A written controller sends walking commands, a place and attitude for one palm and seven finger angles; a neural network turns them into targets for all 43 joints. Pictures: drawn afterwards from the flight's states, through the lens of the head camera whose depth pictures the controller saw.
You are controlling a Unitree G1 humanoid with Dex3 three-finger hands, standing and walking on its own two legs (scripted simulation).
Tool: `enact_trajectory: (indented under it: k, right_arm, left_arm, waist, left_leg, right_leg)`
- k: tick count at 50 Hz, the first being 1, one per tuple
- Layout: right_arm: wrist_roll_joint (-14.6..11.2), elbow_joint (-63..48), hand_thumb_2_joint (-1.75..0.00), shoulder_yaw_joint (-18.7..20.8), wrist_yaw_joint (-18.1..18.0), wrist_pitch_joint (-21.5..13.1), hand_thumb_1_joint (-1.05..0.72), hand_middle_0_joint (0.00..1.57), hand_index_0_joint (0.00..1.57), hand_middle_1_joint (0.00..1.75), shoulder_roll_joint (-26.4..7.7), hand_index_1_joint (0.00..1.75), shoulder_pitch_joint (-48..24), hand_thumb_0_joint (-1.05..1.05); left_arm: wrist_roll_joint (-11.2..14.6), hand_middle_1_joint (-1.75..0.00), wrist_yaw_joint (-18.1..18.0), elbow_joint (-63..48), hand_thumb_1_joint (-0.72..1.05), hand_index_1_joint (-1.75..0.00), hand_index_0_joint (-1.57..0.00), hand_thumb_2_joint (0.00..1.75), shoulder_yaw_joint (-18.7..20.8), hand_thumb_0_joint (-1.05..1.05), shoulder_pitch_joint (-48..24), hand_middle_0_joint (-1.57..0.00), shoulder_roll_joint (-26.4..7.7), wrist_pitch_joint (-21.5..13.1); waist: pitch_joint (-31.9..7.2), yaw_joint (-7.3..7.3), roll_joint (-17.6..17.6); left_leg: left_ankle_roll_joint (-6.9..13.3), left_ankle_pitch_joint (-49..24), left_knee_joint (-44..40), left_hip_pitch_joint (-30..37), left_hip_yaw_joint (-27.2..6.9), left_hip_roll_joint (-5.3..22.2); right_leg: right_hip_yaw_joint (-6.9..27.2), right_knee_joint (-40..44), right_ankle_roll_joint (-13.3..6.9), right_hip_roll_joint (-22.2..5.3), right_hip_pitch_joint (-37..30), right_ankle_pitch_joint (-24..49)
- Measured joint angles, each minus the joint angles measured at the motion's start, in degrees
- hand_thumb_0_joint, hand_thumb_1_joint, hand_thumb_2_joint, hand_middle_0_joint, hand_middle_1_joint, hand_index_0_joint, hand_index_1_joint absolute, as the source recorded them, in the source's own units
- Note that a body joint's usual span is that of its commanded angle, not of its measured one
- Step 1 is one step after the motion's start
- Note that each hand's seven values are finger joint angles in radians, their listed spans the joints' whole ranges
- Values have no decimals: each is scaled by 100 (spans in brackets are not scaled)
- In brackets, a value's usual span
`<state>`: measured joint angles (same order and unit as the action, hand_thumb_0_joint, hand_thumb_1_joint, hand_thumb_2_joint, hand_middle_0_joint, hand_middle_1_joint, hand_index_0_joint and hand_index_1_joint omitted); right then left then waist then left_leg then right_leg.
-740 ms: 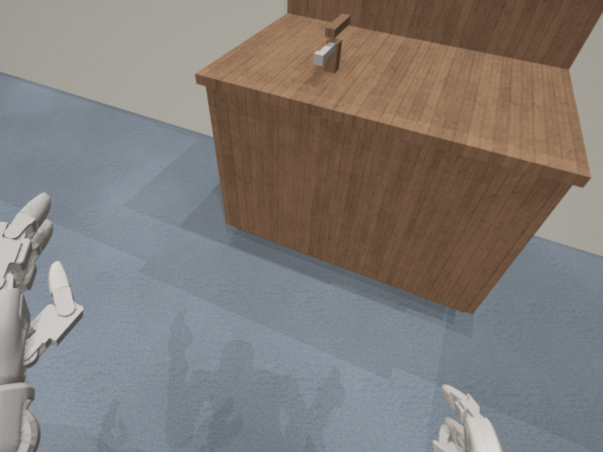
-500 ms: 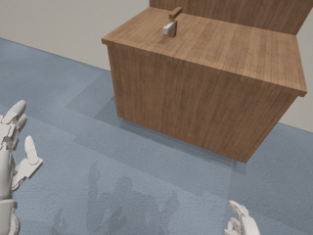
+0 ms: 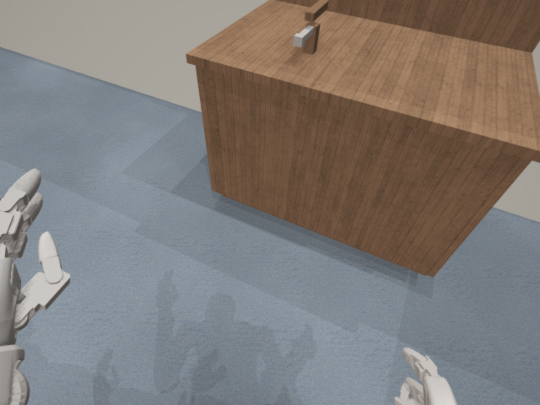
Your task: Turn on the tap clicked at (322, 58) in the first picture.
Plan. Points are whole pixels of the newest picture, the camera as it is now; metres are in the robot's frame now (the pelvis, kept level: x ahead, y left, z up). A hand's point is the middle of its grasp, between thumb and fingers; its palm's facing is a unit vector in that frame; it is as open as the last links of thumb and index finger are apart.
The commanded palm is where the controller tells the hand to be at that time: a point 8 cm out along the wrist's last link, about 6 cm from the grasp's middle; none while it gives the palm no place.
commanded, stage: walk to a spot facing it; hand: left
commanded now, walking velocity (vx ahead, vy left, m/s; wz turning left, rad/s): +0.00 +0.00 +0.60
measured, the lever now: (299, 40) +1.07 -0.04 +0.07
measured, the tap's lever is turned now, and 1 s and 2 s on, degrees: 0 0 0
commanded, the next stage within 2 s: turn to face it in 1.96 s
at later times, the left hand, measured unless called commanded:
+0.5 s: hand out of the picture +0.11 +0.29 +0.17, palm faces +0.65 -0.66 -0.37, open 7.4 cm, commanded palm +0.05 +0.31 +0.18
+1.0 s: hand out of the picture +0.10 +0.30 +0.17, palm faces +0.81 -0.44 -0.38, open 7.4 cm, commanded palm +0.04 +0.31 +0.18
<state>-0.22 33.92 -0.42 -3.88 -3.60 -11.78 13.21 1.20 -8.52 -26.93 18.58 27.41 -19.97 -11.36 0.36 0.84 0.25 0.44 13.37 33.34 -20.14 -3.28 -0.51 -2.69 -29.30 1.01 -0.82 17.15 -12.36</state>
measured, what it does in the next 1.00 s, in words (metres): steps on the spot, turning left: left foot, then right foot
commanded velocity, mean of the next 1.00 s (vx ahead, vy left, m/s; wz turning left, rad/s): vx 0.29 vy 0.00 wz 0.45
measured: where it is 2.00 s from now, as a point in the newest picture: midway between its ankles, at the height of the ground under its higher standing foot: (222, 399)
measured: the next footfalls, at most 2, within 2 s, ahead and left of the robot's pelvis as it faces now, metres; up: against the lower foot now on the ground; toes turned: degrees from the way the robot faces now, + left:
left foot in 0.54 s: +0.01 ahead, +0.16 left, +0.00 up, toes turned +28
right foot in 0.90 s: +0.16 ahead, -0.07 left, +0.00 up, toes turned +22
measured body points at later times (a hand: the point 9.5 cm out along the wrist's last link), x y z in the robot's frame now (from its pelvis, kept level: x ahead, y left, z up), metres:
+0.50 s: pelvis -0.01 +0.00 +0.00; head -0.01 +0.01 +0.45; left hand +0.07 +0.32 +0.19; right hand +0.20 -0.20 -0.08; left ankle -0.02 +0.13 -0.70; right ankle -0.01 -0.13 -0.73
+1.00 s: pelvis +0.05 -0.01 +0.00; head +0.06 -0.03 +0.45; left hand +0.06 +0.32 +0.19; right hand +0.30 -0.11 -0.12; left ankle -0.03 +0.11 -0.66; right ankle +0.12 -0.08 -0.73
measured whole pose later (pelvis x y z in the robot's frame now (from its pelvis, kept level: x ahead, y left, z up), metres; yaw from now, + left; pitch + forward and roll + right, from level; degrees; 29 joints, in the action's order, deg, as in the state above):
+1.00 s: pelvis +0.05 -0.01 +0.00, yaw +33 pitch -2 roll +1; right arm 0.8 40.0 -1.6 -3.6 -3.8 -11.0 12.7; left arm 0.6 -8.3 -24.1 17.2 23.1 -17.6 -10.1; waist 0.8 -2.8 1.9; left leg 0.3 24.2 65.1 -28.1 -0.4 2.3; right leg -9.7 -35.8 -2.3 -4.4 16.1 -17.6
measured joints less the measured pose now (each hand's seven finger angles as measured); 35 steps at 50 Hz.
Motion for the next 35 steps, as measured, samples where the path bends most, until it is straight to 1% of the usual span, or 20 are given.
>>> enact_trajectory:
  k: [5,8,10,11,13,14,15,16,18,19,21,23,25,27,28,30,31,32,33,35]
  right_arm:
    - [-13,-5,-90,11,-40,-2,-91,20,20,30,45,30,-6,1]
    - [48,7,-90,9,-40,-88,-91,20,20,30,166,30,13,1]
    - [72,42,-90,-4,3,-165,-91,20,20,30,232,30,12,1]
    - [77,55,-90,-19,35,-184,-91,20,20,30,252,30,-1,1]
    - [70,78,-90,-36,96,-160,-91,20,20,30,234,30,-77,1]
    - [51,98,-90,-31,116,-119,-91,20,20,30,222,30,-106,1]
    - [27,117,-90,-14,124,-72,-91,20,20,30,219,30,-102,1]
    - [26,145,-90,0,122,-35,-91,20,20,30,203,30,-79,1]
    - [56,202,-90,14,95,31,-91,20,20,30,128,30,-23,1]
    - [63,225,-90,21,75,64,-91,20,20,30,89,30,10,1]
    - [82,246,-90,33,16,117,-91,20,20,30,30,30,81,1]
    - [102,217,-90,60,-38,134,-91,20,20,30,-21,30,151,2]
    - [118,146,-90,96,-83,107,-91,20,20,30,-84,30,202,2]
    - [114,-18,-90,128,-120,52,-91,20,20,30,-180,30,192,2]
    - [108,-78,-90,165,-135,14,-91,20,20,30,-198,30,100,2]
    - [59,-26,-90,214,-111,-56,-91,20,20,30,-73,30,-143,2]
    - [29,14,-90,202,-72,-64,-91,20,20,30,17,30,-217,2]
    - [3,44,-90,172,-33,-63,-91,20,20,30,110,30,-255,2]
    - [-19,69,-90,129,-2,-69,-91,20,20,30,199,30,-266,1]
    - [-41,94,-90,18,35,-110,-91,20,20,30,354,30,-227,1]
  left_arm:
    - [28,-31,-25,-264,89,-30,-21,90,165,1,127,-21,-122,40]
    - [27,-31,-3,-315,89,-30,-21,90,229,1,90,-21,-181,38]
    - [37,-31,18,-348,89,-30,-21,90,236,1,82,-21,-178,20]
    - [49,-31,30,-375,89,-30,-21,90,239,1,104,-20,-176,9]
    - [60,-31,60,-400,89,-30,-21,90,209,1,144,-20,-126,13]
    - [55,-31,69,-404,89,-30,-21,90,176,1,166,-20,-119,38]
    - [67,-31,75,-400,89,-30,-21,90,129,1,168,-21,-136,69]
    - [79,-31,74,-373,89,-30,-21,90,75,1,151,-21,-142,86]
    - [51,-31,66,-264,89,-30,-21,90,10,1,135,-21,-102,69]
    - [26,-31,62,-207,89,-30,-21,90,-5,1,128,-21,-84,64]
    - [-20,-31,45,-126,89,-30,-21,90,-1,1,97,-21,-78,57]
    - [-31,-31,0,-136,89,-30,-21,90,24,1,60,-21,-78,65]
    - [-8,-31,-77,-273,89,-30,-21,90,51,1,41,-21,-55,96]
    - [39,-31,-178,-540,89,-30,-21,90,133,1,78,-21,-25,117]
    - [64,-31,-226,-630,89,-30,-21,90,192,1,37,-21,-25,95]
    - [35,-31,-257,-541,89,-30,-21,90,263,1,-172,-20,-75,15]
    - [3,-31,-228,-447,89,-30,-21,90,282,1,-254,-20,-111,6]
    - [-23,-31,-188,-364,89,-30,-21,90,285,1,-319,-20,-138,17]
    - [-37,-31,-150,-303,89,-30,-21,90,273,1,-364,-20,-149,27]
    - [-45,-31,-96,-256,89,-30,-21,90,236,1,-379,-20,-126,18]
  waist:
    - [102,-20,-138]
    - [113,14,-161]
    - [95,26,-110]
    - [82,21,-86]
    - [101,-28,62]
    - [103,-35,131]
    - [81,-36,128]
    - [53,-44,87]
    - [7,-49,18]
    - [-11,-45,-19]
    - [-32,-54,-131]
    - [-32,-94,-261]
    - [-9,-139,-367]
    - [26,-192,-424]
    - [101,-172,-418]
    - [281,-145,-408]
    - [281,-119,-385]
    - [250,-93,-354]
    - [211,-78,-323]
    - [136,-90,-252]
  left_leg:
    - [53,42,196,-173,-63,-157]
    - [53,-39,169,-253,-231,-245]
    - [20,-145,85,-306,-396,-272]
    - [-2,-193,51,-340,-462,-286]
    - [-62,-244,65,-405,-589,-248]
    - [-31,-58,189,-467,-591,-206]
    - [-46,333,588,-612,-442,-190]
    - [-77,615,1195,-802,-238,-188]
    - [-144,790,2331,-1099,139,-99]
    - [-161,833,2626,-1152,293,-17]
    - [-150,910,2571,-1063,568,182]
    - [-99,970,1931,-785,798,345]
    - [-49,938,1076,-400,978,403]
    - [46,627,163,89,1100,345]
    - [51,115,138,71,1090,319]
    - [70,186,534,7,1003,280]
    - [86,292,592,17,934,274]
    - [101,349,574,41,855,270]
    - [111,355,510,77,776,268]
    - [113,282,310,183,643,277]
  right_leg:
    - [-35,-422,76,-139,225,-195]
    - [162,-899,124,12,254,-931]
    - [228,-826,127,160,101,-1154]
    - [231,-627,125,205,-26,-1122]
    - [148,-215,-32,295,-173,-555]
    - [75,-159,-116,318,-202,-420]
    - [2,-174,-177,274,-211,-430]
    - [-69,-197,-209,187,-230,-491]
    - [-219,-163,-204,11,-335,-577]
    - [-302,-120,-184,-77,-405,-591]
    - [-468,-62,-129,-264,-525,-610]
    - [-619,-95,-71,-450,-585,-672]
    - [-761,-268,9,-635,-589,-806]
    - [-775,-879,88,-834,-371,-1082]
    - [-639,-1558,130,-865,-121,-1284]
    - [-209,-3121,143,-678,412,-1694]
    - [-86,-3680,144,-565,662,-1769]
    - [-31,-4016,152,-492,876,-1752]
    - [-21,-4144,162,-459,1047,-1653]
    - [-80,-3964,175,-465,1248,-1339]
